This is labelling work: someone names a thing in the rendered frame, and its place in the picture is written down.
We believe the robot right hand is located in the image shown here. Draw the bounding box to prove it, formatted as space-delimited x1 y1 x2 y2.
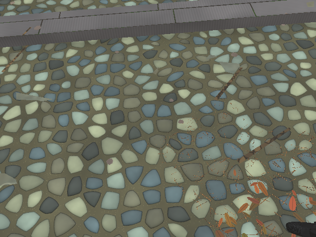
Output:
285 221 316 237

